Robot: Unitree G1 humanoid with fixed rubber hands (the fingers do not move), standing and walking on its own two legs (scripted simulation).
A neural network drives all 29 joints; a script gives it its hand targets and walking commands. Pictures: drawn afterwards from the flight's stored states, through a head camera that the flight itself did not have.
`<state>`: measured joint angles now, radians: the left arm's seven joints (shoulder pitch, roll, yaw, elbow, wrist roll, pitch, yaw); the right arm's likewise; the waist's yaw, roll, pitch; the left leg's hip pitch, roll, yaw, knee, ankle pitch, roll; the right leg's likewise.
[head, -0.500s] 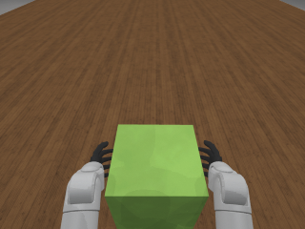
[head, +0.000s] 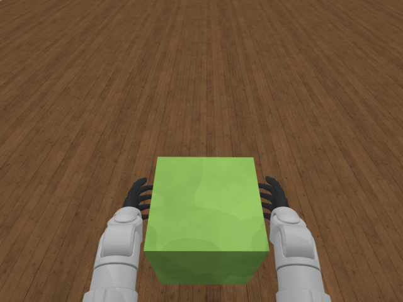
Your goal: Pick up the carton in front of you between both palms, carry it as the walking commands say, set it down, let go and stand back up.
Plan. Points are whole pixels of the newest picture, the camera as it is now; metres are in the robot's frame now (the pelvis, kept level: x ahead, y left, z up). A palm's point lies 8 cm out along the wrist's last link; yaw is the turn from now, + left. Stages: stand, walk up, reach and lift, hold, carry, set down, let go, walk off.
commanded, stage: carry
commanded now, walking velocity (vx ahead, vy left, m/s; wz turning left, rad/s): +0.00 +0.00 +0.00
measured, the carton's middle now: (204, 224) +0.32 +0.00 -0.04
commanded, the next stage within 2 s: hold in 0.86 s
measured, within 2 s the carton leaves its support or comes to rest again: neither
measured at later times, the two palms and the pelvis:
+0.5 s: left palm (125, 230) +0.25 +0.15 +0.04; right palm (281, 229) +0.26 -0.14 +0.05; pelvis -0.03 +0.00 +0.00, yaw +0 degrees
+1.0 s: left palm (120, 240) +0.23 +0.16 +0.04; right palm (282, 238) +0.24 -0.14 +0.05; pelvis -0.05 +0.01 +0.01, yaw -1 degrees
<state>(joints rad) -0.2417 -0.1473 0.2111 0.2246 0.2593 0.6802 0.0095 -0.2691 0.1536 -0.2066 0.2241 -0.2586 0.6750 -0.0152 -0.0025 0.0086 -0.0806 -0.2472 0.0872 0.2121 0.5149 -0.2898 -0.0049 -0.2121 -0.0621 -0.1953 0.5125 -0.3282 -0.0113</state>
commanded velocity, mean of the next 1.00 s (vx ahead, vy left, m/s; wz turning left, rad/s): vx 0.00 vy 0.00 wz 0.00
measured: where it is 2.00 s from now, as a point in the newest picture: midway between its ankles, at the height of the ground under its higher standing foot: outside the picture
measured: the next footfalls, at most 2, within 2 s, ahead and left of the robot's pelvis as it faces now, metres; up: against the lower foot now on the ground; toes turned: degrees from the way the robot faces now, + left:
none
